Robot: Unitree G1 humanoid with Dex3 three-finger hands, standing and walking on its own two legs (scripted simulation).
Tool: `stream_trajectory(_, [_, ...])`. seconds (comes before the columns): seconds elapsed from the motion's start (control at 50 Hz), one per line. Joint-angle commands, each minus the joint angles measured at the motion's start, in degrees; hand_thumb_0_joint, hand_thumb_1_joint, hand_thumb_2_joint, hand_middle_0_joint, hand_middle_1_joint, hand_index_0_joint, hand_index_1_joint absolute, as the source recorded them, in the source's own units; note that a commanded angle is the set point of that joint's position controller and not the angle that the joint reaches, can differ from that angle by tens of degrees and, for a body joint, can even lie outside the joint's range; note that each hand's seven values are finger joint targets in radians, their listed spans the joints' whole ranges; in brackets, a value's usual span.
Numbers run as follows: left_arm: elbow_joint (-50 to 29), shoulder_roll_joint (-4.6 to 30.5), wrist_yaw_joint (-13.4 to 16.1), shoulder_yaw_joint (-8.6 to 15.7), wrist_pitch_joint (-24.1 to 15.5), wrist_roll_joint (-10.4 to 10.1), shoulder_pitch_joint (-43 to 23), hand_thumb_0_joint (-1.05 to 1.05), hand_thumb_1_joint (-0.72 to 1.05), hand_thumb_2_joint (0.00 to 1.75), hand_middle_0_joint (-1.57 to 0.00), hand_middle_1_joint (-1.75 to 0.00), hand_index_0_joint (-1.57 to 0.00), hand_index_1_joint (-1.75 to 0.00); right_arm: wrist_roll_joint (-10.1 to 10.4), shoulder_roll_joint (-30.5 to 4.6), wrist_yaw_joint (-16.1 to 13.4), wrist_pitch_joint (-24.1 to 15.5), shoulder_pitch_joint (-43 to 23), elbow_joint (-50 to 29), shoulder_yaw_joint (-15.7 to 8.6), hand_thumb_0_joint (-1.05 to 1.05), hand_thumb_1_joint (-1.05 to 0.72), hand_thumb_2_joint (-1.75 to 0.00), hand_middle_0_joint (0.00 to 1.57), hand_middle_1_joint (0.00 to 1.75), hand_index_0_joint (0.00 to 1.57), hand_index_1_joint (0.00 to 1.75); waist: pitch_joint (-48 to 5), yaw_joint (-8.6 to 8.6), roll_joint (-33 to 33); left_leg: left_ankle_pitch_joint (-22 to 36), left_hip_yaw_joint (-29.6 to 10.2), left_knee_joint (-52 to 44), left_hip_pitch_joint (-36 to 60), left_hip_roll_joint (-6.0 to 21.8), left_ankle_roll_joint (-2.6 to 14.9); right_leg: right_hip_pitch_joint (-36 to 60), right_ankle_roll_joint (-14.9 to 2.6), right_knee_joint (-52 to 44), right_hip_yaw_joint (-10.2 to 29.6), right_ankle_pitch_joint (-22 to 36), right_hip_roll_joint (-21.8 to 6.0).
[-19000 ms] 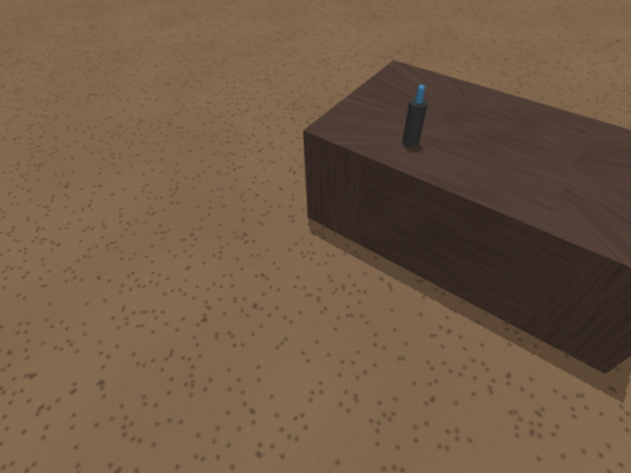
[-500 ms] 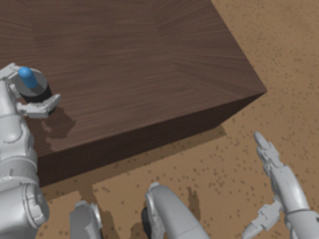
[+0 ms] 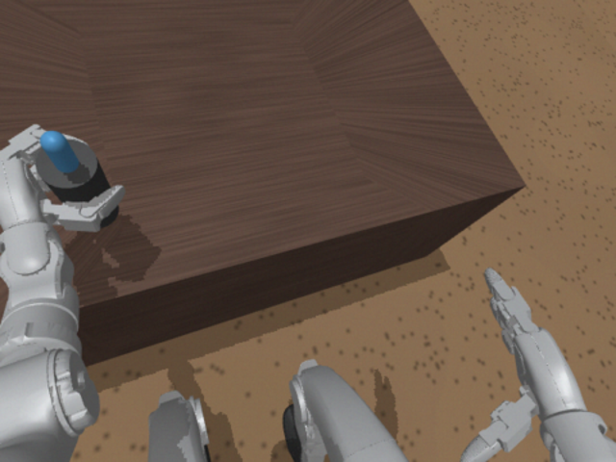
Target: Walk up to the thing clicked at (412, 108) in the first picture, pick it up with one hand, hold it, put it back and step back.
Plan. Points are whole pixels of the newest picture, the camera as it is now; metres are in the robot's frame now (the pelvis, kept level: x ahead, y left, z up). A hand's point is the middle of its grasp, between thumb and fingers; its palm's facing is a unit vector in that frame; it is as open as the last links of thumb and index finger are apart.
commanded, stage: settle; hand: left
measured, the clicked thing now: (78, 180) +0.50 +0.18 -0.01
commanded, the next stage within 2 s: lift in 0.08 s
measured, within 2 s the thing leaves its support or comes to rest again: neither
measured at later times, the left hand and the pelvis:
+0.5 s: hand (60, 168) +0.50 +0.19 +0.01, palm faces +0.16 -0.99 -0.02, open 8.7 cm; pelvis +0.02 +0.00 +0.02, yaw +0 degrees
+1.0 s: hand (49, 212) +0.41 +0.18 +0.08, palm faces +0.16 -0.99 -0.04, open 8.7 cm; pelvis +0.02 -0.01 +0.07, yaw +2 degrees
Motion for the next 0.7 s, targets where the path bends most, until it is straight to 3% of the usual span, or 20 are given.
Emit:
stream_trajectory(0.0, [-16.17,12.39,0.53,0.48,-6.29,-1.2,-29.49,0.0,0.03,1.2,-1.29,-1.37,-1.3,-1.38,0.17,-8.54,-1.52,-3.08,2.72,-8.52,-6.43,0.0,0.52,-0.06,0.05,0.05,0.05,0.05,-33.63,0.14,19.29,18.62,-1.23,-9.73,32.83,-1.74,0.12,11.37,-2.34,-9.05,0.72,17.54,2.0])
stream_trajectory(0.08, [-11.45,11.55,0.2,0.31,-5.51,-0.82,-25.64,0.0,0.01,1.2,-1.28,-1.36,-1.29,-1.37,0.08,-8.68,-1.56,-2.75,1.56,-6.93,-6.67,0.0,0.53,-0.05,0.05,0.05,0.05,0.05,-30.18,0.48,17.75,18.12,-1.12,-10.48,30.98,-1.74,0.14,11.6,-2.3,-9.76,0.69,17.29,1.98])
stream_trajectory(0.1, [-13.7,11.92,-0.04,0.21,-5.64,-0.76,-26.51,0.0,0.01,1.2,-1.28,-1.37,-1.29,-1.38,-0.01,-8.57,-1.49,-2.79,1.67,-6.99,-6.51,0.0,0.53,-0.05,0.05,0.05,0.05,0.05,-32.26,0.7,18.34,18.53,-0.96,-10.38,31.37,-1.75,0.24,12.33,-2.29,-9.86,0.82,17.87,1.92])
stream_trajectory(0.12, [-16.65,14.43,0.15,1.36,-5.89,-0.68,-28.42,0.0,0.03,1.2,-1.29,-1.37,-1.3,-1.38,0.0,-8.91,-1.54,-2.81,2.08,-6.75,-7.0,0.0,0.53,-0.05,0.05,0.05,0.05,0.05,-32.56,1.21,19.05,18.11,-0.83,-10.47,31.7,-1.86,0.21,12.54,-2.27,-9.92,1.01,17.54,1.88])
stream_trajectory(0.14, [-13.35,11.66,-0.1,0.38,-5.37,-1.11,-26.84,0.0,0.02,1.2,-1.3,-1.37,-1.31,-1.38,0.16,-9.01,-1.59,-2.95,0.64,-9.05,-6.94,0.0,0.52,-0.05,0.05,0.05,0.05,0.05,-34.05,0.89,18.04,19.29,-1.11,-10.49,32.56,-1.86,0.22,13.65,-2.29,-9.96,0.73,18.59,1.92])
stream_trajectory(0.16, [-16.95,12.95,0.04,0.98,-5.75,-1.25,-28.26,0.0,0.03,1.22,-1.31,-1.39,-1.32,-1.4,0.26,-8.8,-1.54,-3.03,1.27,-8.9,-6.85,0.0,0.53,-0.05,0.05,0.05,0.05,0.05,-34.16,0.97,18.52,19.28,-1.05,-10.74,32.35,-1.85,0.15,14.09,-2.27,-10.01,0.92,18.69,1.89])
stream_trajectory(0.18, [-14.73,12.15,-0.09,0.99,-5.28,-1.42,-26.43,0.0,0.07,1.14,-1.3,-1.36,-1.33,-1.36,0.37,-8.77,-1.44,-2.95,1.24,-8.7,-6.77,0.0,0.5,-0.06,0.05,0.05,0.05,0.05,-34.13,1.55,17.72,19.99,-0.9,-10.87,32.55,-1.9,0.17,15.01,-2.31,-10.14,0.95,19.29,1.88])
stream_trajectory(0.24, [-15.28,10.97,-0.35,1.53,-4.96,-2.39,-24.71,0.0,0.06,1.14,-1.29,-1.37,-1.31,-1.36,0.52,-9.42,-1.65,-2.73,1.79,-6.63,-7.99,0.0,0.5,-0.06,0.05,0.05,0.05,0.05,-33.71,1.79,16.86,20.71,-1.08,-11.42,32.32,-1.64,0.21,15.07,-2.34,-10.37,0.5,19.69,2.14])
stream_trajectory(0.3, [-18.65,10.06,-0.86,0.31,-4.71,-2.43,-24.73,0.0,0.05,1.13,-1.29,-1.37,-1.32,-1.36,0.66,-8.07,-1.44,-2.82,2.42,-6.99,-6.41,0.0,0.5,-0.06,0.05,0.05,0.05,0.05,-36.01,2.26,17.42,24.21,-1.08,-11.66,35.13,-1.48,0.07,16.13,-2.46,-10.44,0.32,21.84,2.18])
stream_trajectory(0.42, [-22.28,7.79,-0.69,-0.95,-3.95,-3.37,-22.31,0.0,0.07,1.16,-1.3,-1.39,-1.33,-1.38,0.85,-8.45,-1.92,-2.55,2.06,-4.42,-7.26,0.0,0.5,-0.06,0.05,0.05,0.05,0.05,-35.64,4.4,17.73,26.5,-1.04,-13.52,38.88,-1.31,-0.46,17.32,-2.49,-11.48,0.16,22.48,2.24])
stream_trajectory(0.48, [-25.86,6.05,-0.23,-2.28,-3.52,-3.46,-20.54,0.0,0.08,1.17,-1.3,-1.39,-1.33,-1.38,0.75,-7.17,-2.04,-1.96,3.95,-3.23,-6.13,0.0,0.51,-0.06,0.05,0.05,0.05,0.05,-34.35,5.27,17.19,27.18,-0.59,-14.63,39.48,-1.53,-0.47,19.79,-2.32,-12.71,0.34,23.85,2.01])
stream_trajectory(0.52, [-27.15,5.33,-0.11,-2.42,-3.15,-4.01,-18.49,0.0,0.1,1.18,-1.31,-1.39,-1.34,-1.39,1.03,-7.76,-2.29,-1.75,2.86,-2.55,-7.22,0.0,0.51,-0.06,0.05,0.05,0.05,0.05,-33.07,5.83,16.52,26.86,-0.54,-15.6,40.2,-1.54,-0.43,20.53,-2.27,-13.6,0.43,23.67,1.9])
stream_trajectory(0.54, [-26.71,3.21,-0.13,-2.96,-2.9,-4.27,-16.1,0.0,0.12,1.19,-1.31,-1.4,-1.33,-1.39,0.84,-7.17,-2.18,-1.56,3.22,-1.8,-6.31,0.0,0.51,-0.06,0.05,0.05,0.05,0.05,-31.91,6.42,15.86,27.14,-1.04,-16.58,40.74,-1.3,-0.73,20.09,-2.46,-13.59,-0.02,22.77,2.03])
stream_trajectory(0.58, [-29.69,4.43,-0.12,-2.26,-2.45,-4.38,-14.28,0.0,0.13,1.2,-1.3,-1.39,-1.33,-1.39,1.05,-7.61,-2.34,-1.23,2.84,-1.8,-6.88,0.0,0.52,-0.06,0.05,0.05,0.05,0.05,-32.48,7.63,15.05,27.55,-0.77,-17.45,41.91,-1.31,-0.69,22.09,-2.39,-14.51,-0.01,23.37,2.0])
stream_trajectory(0.6, [-28.18,1.11,-0.35,-4.42,-1.95,-4.43,-12.08,0.0,0.12,1.2,-1.3,-1.39,-1.33,-1.39,1.01,-6.73,-2.28,-1.09,2.85,-1.55,-6.35,0.0,0.52,-0.06,0.05,0.05,0.05,0.05,-31.03,7.35,14.36,27.73,-0.87,-17.91,42.31,-1.25,-0.8,21.71,-2.4,-14.78,-0.2,23.15,2.03])
stream_trajectory(0.62, [-33.04,1.45,-0.32,-4.03,-2.14,-4.86,-12.47,0.0,0.15,1.21,-1.31,-1.41,-1.34,-1.4,1.1,-7.01,-2.38,-1.1,2.99,-1.47,-6.76,0.0,0.52,-0.06,0.05,0.05,0.05,0.05,-32.15,8.03,15.08,28.73,-0.68,-18.0,43.79,-1.32,-0.94,22.17,-2.38,-14.81,-0.14,23.64,1.95])
stream_trajectory(0.66, [-34.49,-1.57,-0.51,-6.22,-1.08,-5.24,-8.3,0.0,0.14,1.22,-1.32,-1.42,-1.34,-1.41,1.26,-6.83,-2.52,-0.79,3.84,-0.23,-6.97,0.0,0.52,-0.06,0.05,0.05,0.05,0.05,-31.7,8.52,14.56,29.17,-0.56,-18.97,44.84,-1.27,-0.9,23.36,-2.34,-15.85,-0.24,24.11,1.89])
stream_trajectory(0.68, [-35.47,-0.56,-0.3,-5.44,-0.57,-5.32,-7.04,0.0,0.17,1.22,-1.32,-1.41,-1.35,-1.41,1.53,-7.05,-2.64,-0.61,3.31,-0.66,-7.02,0.0,0.52,-0.06,0.05,0.05,0.05,0.05,-29.77,9.37,13.14,28.32,-0.52,-19.68,44.11,-1.39,-0.92,24.11,-2.36,-16.36,-0.21,23.58,1.82])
